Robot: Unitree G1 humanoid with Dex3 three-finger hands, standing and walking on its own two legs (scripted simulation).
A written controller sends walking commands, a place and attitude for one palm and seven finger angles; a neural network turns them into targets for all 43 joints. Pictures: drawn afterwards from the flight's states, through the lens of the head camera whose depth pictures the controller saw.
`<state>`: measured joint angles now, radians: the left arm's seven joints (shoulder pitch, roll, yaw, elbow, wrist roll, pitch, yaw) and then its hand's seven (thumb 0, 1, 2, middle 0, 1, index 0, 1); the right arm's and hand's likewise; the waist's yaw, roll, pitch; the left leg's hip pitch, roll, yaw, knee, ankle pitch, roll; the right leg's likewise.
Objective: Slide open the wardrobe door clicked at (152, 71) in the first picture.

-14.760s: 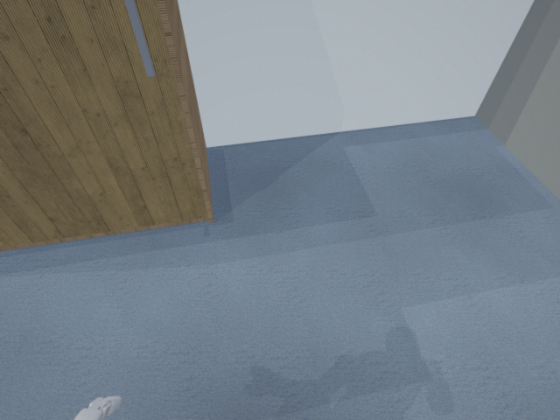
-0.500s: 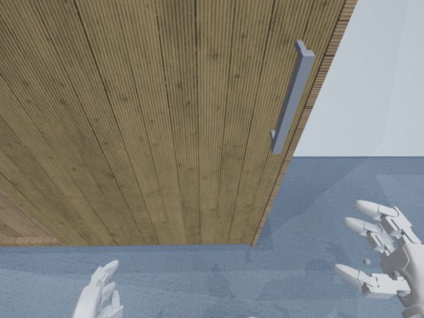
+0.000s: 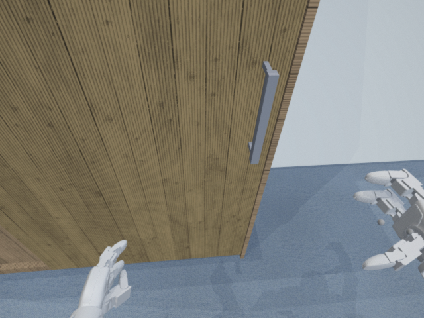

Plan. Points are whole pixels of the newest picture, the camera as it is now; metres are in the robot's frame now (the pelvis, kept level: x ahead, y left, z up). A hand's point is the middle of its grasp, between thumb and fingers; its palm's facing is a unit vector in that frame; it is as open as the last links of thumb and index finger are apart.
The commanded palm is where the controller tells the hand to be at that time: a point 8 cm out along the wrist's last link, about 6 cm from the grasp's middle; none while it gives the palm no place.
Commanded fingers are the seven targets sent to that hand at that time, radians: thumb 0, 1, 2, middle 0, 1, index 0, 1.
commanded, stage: raise the hand with hooked fingers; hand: right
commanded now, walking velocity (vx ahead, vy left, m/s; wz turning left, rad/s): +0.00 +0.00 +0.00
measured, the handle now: (259, 117) +0.50 -0.09 +0.13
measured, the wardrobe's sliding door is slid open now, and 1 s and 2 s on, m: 0.00 0.00 0.00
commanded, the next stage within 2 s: move the hooked fingers beside the handle in 0.70 s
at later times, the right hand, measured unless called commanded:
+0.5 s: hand (381, 201) +0.28 -0.26 +0.14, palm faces -0.04 +1.00 -0.07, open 14.0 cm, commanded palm +0.25 -0.31 +0.15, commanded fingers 0.00 0.50 -0.30 0.30 1.20 0.30 1.20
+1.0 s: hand (370, 193) +0.29 -0.25 +0.14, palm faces -0.05 +1.00 -0.06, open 14.0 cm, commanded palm +0.27 -0.29 +0.15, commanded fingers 0.00 0.50 -0.30 0.30 1.20 0.30 1.20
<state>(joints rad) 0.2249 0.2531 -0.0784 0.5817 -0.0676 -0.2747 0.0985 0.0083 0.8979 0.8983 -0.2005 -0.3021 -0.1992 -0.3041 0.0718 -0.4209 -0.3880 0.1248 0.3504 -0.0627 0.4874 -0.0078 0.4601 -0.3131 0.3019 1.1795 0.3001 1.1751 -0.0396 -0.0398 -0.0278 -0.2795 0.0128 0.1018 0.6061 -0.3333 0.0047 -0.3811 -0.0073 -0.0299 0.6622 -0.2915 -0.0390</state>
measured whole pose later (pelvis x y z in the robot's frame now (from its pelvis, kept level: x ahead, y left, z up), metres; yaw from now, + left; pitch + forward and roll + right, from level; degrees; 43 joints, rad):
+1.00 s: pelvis +0.01 +0.01 +0.01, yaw +0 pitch +0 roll +1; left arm 0.24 0.27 -0.07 0.61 -0.08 -0.24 0.11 0.01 0.90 0.90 -0.20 -0.30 -0.20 -0.30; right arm -0.10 -0.44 -0.40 0.25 0.34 0.01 0.52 -0.01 0.50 -0.30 0.30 1.20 0.30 1.20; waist -0.03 -0.05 -0.02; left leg -0.24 0.01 0.10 0.56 -0.33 0.02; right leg -0.33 -0.01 -0.03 0.60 -0.27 -0.02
